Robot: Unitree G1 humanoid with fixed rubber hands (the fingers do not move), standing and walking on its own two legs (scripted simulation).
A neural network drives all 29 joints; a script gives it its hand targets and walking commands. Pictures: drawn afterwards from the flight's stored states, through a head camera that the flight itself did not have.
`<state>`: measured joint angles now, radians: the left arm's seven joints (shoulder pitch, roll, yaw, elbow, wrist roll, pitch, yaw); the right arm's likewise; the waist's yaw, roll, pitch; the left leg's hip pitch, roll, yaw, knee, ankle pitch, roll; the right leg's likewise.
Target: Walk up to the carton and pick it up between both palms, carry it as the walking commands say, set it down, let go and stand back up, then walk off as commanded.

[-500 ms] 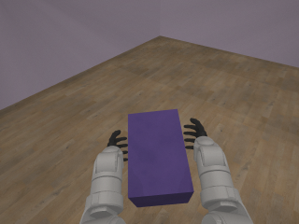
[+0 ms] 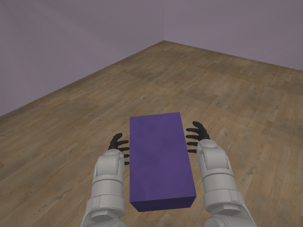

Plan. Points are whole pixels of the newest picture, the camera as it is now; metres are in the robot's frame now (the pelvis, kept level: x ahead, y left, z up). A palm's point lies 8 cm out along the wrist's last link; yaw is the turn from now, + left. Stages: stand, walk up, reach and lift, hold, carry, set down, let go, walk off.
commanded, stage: reach and lift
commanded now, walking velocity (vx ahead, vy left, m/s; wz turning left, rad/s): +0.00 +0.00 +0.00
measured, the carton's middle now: (159, 161) +0.35 +0.00 -0.02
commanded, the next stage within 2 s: hold in 0.14 s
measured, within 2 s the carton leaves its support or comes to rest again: neither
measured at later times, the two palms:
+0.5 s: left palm (113, 158) +0.31 +0.13 +0.06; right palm (203, 147) +0.32 -0.12 +0.08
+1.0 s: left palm (113, 158) +0.31 +0.13 +0.06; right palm (205, 149) +0.31 -0.13 +0.08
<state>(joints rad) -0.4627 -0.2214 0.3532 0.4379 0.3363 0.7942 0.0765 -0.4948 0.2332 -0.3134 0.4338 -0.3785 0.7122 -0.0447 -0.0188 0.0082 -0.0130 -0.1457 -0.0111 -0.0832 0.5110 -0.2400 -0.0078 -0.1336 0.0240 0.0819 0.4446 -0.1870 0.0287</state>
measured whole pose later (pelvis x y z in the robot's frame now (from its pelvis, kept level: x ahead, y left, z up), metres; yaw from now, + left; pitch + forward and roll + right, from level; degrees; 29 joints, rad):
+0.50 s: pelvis +0.00 +0.00 +0.00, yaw +0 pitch -7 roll -1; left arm -0.44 -0.21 0.33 0.42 0.32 0.80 0.07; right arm -0.47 0.22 -0.28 0.41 -0.36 0.73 -0.04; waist -0.02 0.01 -0.01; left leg -0.13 -0.01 -0.08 0.50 -0.24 -0.01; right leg -0.12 0.02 0.08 0.44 -0.19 0.03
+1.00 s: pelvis +0.00 +0.00 +0.00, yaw +0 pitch -8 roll -1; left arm -0.41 -0.20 0.30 0.41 0.30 0.81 0.05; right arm -0.42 0.21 -0.24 0.38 -0.34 0.75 -0.04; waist -0.01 0.01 -0.02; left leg -0.12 -0.01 -0.08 0.49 -0.24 -0.01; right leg -0.10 0.02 0.08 0.42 -0.18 0.03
